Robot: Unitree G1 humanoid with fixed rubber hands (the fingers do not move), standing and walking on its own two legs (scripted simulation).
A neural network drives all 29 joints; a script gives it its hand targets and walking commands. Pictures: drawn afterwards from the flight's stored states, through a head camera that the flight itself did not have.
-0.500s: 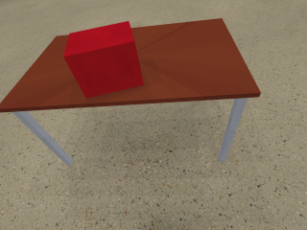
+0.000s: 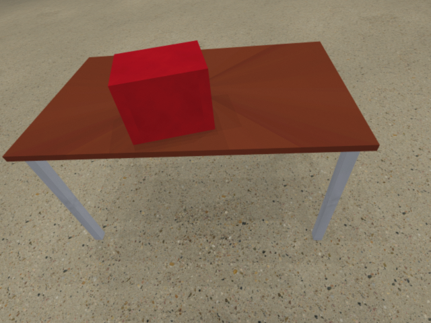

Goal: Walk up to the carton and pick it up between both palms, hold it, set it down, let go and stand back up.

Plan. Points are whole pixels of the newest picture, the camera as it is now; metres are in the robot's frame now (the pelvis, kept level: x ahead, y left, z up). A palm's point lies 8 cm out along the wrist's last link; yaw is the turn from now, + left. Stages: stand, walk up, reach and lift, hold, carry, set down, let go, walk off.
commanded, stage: walk up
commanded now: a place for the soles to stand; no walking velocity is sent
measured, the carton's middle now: (165, 92) +0.83 +0.20 +0.02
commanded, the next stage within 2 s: none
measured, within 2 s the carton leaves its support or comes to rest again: neither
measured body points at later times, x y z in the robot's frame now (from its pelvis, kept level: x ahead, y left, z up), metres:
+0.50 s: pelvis +0.03 +0.05 -0.01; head +0.06 +0.04 +0.44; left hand +0.09 +0.39 -0.10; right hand +0.12 -0.27 -0.12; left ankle +0.02 +0.18 -0.73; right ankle +0.06 -0.05 -0.73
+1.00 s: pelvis +0.02 +0.07 +0.00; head +0.04 +0.07 +0.45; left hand +0.11 +0.41 -0.10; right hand +0.14 -0.24 -0.11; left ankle +0.02 +0.21 -0.73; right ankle +0.06 -0.05 -0.73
